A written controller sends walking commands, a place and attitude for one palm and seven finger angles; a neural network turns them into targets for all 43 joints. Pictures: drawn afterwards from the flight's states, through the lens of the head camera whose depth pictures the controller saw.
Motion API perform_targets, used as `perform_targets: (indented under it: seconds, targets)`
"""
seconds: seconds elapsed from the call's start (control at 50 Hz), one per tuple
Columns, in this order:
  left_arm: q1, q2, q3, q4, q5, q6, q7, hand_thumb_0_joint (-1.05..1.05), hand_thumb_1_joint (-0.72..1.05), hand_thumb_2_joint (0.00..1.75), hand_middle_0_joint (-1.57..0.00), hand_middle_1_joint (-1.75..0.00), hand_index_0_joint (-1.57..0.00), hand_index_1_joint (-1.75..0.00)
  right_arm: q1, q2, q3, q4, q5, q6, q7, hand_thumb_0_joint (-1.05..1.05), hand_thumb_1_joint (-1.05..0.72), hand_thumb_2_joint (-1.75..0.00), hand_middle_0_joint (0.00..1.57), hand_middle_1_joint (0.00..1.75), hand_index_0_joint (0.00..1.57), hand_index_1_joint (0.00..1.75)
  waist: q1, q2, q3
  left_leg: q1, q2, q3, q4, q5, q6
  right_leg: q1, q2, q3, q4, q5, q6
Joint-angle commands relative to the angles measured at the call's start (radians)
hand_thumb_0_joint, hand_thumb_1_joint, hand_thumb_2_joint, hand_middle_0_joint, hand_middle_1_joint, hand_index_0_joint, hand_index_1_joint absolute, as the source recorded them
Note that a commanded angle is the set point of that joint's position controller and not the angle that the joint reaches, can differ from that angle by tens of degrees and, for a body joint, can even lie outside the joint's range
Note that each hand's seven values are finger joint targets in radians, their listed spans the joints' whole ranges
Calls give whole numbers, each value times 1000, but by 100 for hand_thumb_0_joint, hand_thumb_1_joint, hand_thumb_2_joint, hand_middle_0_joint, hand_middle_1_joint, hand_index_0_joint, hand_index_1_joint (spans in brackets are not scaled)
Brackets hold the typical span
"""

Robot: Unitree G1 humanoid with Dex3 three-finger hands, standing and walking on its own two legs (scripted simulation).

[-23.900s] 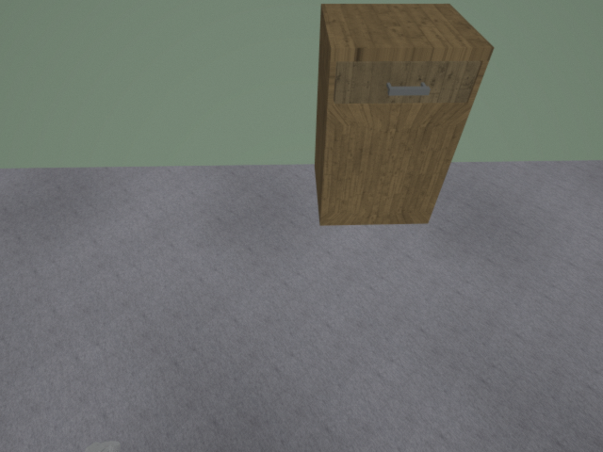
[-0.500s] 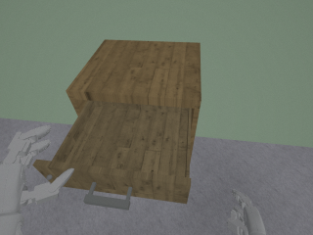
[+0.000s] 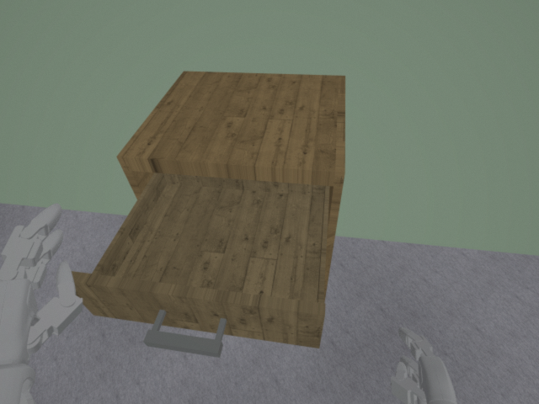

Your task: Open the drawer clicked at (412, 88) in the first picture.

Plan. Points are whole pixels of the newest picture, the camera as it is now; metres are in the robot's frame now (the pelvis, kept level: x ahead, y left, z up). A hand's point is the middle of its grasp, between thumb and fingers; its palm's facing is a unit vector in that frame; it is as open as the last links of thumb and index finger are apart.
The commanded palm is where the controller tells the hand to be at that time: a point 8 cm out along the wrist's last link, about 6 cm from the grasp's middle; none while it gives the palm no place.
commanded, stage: step back with the hand held close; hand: left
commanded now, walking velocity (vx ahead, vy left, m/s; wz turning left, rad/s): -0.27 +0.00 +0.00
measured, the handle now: (187, 331) +0.25 +0.19 -0.09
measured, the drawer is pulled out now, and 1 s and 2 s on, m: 0.29 0.29 0.29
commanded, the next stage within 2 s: stop stepping back and stand still in 1.38 s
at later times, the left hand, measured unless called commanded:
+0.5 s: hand (45, 328) +0.15 +0.26 +0.15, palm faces +0.28 -0.81 -0.52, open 7.4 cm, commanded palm +0.08 +0.30 +0.17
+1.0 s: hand out of the picture +0.10 +0.27 +0.16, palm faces +0.35 -0.81 -0.47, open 7.4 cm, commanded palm +0.03 +0.31 +0.17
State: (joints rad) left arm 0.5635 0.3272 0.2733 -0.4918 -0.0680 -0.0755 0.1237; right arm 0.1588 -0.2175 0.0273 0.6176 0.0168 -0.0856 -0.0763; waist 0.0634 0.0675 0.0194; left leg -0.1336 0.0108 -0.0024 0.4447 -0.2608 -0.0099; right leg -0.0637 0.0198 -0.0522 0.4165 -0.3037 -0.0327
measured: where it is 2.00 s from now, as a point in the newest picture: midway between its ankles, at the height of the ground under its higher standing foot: outside the picture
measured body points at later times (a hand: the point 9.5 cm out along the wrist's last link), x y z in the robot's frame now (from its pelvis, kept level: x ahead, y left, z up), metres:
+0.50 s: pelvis -0.04 +0.02 -0.01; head +0.00 +0.03 +0.44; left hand +0.13 +0.30 +0.18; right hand +0.15 -0.22 -0.09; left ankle -0.01 +0.13 -0.74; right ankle -0.05 -0.09 -0.74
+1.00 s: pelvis -0.10 +0.03 -0.01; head -0.06 +0.06 +0.44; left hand +0.08 +0.32 +0.18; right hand +0.08 -0.20 -0.08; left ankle -0.01 +0.13 -0.74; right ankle -0.13 -0.10 -0.72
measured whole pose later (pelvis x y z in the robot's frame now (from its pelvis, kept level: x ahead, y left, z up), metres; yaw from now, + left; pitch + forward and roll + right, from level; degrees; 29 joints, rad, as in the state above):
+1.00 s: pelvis -0.10 +0.03 -0.01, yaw +0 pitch +3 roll -2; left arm 0.63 0.44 0.42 -0.65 -0.05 -0.23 0.16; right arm 0.18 -0.18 0.01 0.57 0.00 -0.09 -0.06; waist 0.00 -0.02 0.04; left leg -0.47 0.01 0.00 0.56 -0.15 0.03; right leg -0.37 0.02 -0.02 0.75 -0.44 0.00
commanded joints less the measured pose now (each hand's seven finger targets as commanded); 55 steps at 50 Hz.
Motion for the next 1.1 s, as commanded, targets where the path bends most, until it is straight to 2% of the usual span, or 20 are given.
perform_targets:
  seconds: [0.0,0.02,0.06,0.12,0.16,0.28,0.4,0.48,0.58,0.62,0.68,0.72,0.74,0.76,0.8,0.86,0.92,0.98,1.04,1.08]
  targets:
    - [-215,328,276,-333,3,-115,22,0,90,90,-20,-30,-20,-30,-95,-118,-42,-204,7,-43,-6,0,-90,-90,20,30,20,30,-48,-35,27,-12,36,-30,0,191,50,-183,-95,115,-136,333,21]
    - [-111,248,229,-211,10,-123,12,0,90,90,-20,-30,-20,-30,-97,-97,-44,-176,2,-27,-4,0,-90,-90,20,30,20,30,-53,-106,17,-12,34,-40,20,174,51,-182,-113,104,-138,343,21]
    - [-13,178,166,-183,14,-127,-5,0,90,90,-20,-30,-20,-30,-116,-103,-51,-198,5,-5,1,0,-90,-90,20,30,20,30,-58,-120,-35,-7,35,-26,47,219,54,-164,-131,104,-108,431,25]
    - [70,176,170,-221,13,-145,-6,0,90,90,-20,-30,-20,-30,-117,-115,-63,-216,6,15,7,0,-90,-90,20,30,20,30,-54,-48,-143,0,52,-25,33,349,54,-97,-133,85,-44,487,26]
    - [104,198,195,-242,12,-146,-1,0,90,90,-20,-30,-20,-30,-128,-111,-72,-228,10,32,6,0,-90,-90,20,30,20,30,-54,-76,-181,-6,63,-24,45,418,54,-79,-129,77,-15,528,33]
    - [130,251,240,-310,7,-153,20,0,90,90,-20,-30,-20,-30,-132,-112,-83,-241,14,53,-6,0,-90,-90,20,30,20,30,-59,-51,-200,-52,85,-58,40,436,51,-99,-121,68,21,431,26]
    - [153,242,235,-343,3,-160,32,0,90,90,-20,-30,-20,-30,-118,-112,-83,-244,12,37,-7,0,-90,-90,20,30,20,30,-57,13,-194,-138,114,-105,-2,335,60,-107,-96,56,64,286,26]
    - [143,246,242,-362,5,-171,39,0,90,90,-20,-30,-20,-30,-114,-118,-82,-241,10,12,-5,0,-90,-90,20,30,20,30,-56,51,-176,-237,140,-132,-54,180,72,-100,-77,54,114,178,29]
    - [115,240,248,-351,7,-184,45,0,90,90,-20,-30,-20,-30,-100,-120,-76,-238,9,-13,-4,0,-90,-90,20,30,20,30,-61,46,-133,-378,148,-147,-79,-74,82,-82,-75,76,139,99,29]
    - [98,220,225,-349,5,-187,44,0,90,90,-20,-30,-20,-30,-90,-115,-73,-241,13,-20,-2,0,-90,-90,20,30,20,30,-69,-18,-114,-378,117,-126,-32,-159,72,-136,-101,115,85,52,20]
    - [72,238,229,-342,5,-189,54,0,90,90,-20,-30,-20,-30,-74,-118,-82,-218,6,-23,-1,0,-90,-90,20,30,20,30,-82,-109,-91,-249,42,-81,127,-170,42,-327,-179,232,-90,-95,-29]
    - [51,222,203,-351,6,-191,59,0,90,90,-20,-30,-20,-30,-68,-108,-77,-197,1,-25,1,0,-90,-90,20,30,20,30,-89,-148,-94,-158,12,-46,237,-110,25,-408,-244,244,-121,-84,-60]
    - [47,223,205,-350,6,-190,62,0,90,90,-20,-30,-20,-30,-67,-104,-74,-191,-3,-24,2,0,-90,-90,20,30,20,30,-89,-162,-101,-145,13,-50,230,-81,26,-401,-247,214,-103,-38,-60]
    - [48,224,210,-351,8,-189,62,0,90,90,-20,-30,-20,-30,-74,-104,-73,-191,-5,-22,2,0,-90,-90,20,30,20,30,-86,-152,-102,-141,25,-59,188,-62,30,-390,-229,188,-78,-14,-50]
    - [63,236,225,-367,11,-195,64,0,90,90,-20,-30,-20,-30,-93,-108,-70,-205,-4,-24,-4,0,-90,-90,20,30,20,30,-79,-35,-97,-200,97,-137,32,-31,51,-332,-147,124,12,-16,-12]
    - [65,241,256,-381,26,-218,59,0,90,90,-20,-30,-20,-30,-115,-121,-67,-237,-3,-43,-3,0,-90,-90,20,30,20,30,-63,213,-80,-540,278,-331,-268,-315,125,-78,-4,37,354,-112,40]
    - [88,237,247,-399,15,-230,54,0,90,90,-20,-30,-20,-30,-75,-106,-75,-209,-13,-69,5,0,-90,-90,20,30,20,30,-57,104,-148,-333,280,-284,-152,64,145,-200,-17,63,406,-171,31]
    - [116,218,224,-402,1,-230,40,0,90,90,-20,-30,-20,-30,-59,-117,-79,-179,-21,-93,20,0,-90,-90,20,30,20,30,-56,140,-200,-129,263,-225,-98,330,142,-266,-6,38,343,-176,42]
    - [87,226,218,-407,-9,-231,21,0,90,90,-20,-30,-20,-30,-67,-124,-69,-158,-24,-100,34,0,-90,-90,20,30,20,30,-53,151,-221,-58,257,-215,-88,395,136,-253,9,35,236,-156,44]
    - [109,266,260,-403,-15,-228,13,0,90,90,-20,-30,-20,-30,-79,-127,-70,-157,-23,-97,37,0,-90,-90,20,30,20,30,-45,151,-248,-24,247,-201,-72,417,130,-218,13,27,143,-105,41]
